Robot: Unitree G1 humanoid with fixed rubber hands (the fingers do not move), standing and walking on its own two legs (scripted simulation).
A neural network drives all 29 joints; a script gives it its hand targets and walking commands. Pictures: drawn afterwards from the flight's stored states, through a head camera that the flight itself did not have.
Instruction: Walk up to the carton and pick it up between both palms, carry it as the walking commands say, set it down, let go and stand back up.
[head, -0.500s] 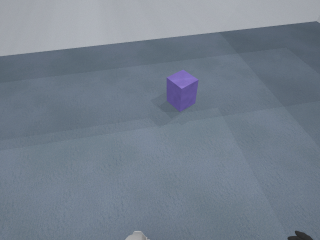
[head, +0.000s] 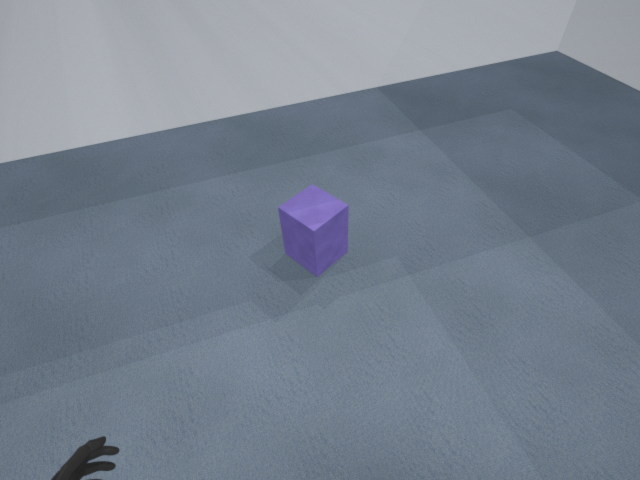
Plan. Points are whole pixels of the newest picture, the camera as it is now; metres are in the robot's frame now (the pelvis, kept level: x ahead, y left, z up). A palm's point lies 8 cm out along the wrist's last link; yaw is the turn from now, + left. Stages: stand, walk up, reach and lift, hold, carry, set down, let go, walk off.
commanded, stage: walk up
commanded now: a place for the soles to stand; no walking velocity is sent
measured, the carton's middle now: (314, 230) +1.15 +0.01 -0.63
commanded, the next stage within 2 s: none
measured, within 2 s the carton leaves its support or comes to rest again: neither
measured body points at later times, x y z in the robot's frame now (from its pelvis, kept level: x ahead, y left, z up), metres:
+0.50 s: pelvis +0.21 +0.01 +0.00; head +0.22 +0.03 +0.45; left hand +0.27 +0.35 -0.11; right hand +0.35 -0.33 -0.06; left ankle +0.27 +0.13 -0.73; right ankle +0.18 -0.13 -0.67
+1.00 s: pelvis +0.40 -0.02 +0.00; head +0.42 -0.02 +0.45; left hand +0.45 +0.35 -0.07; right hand +0.53 -0.34 -0.09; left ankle +0.49 +0.12 -0.71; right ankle +0.41 -0.14 -0.73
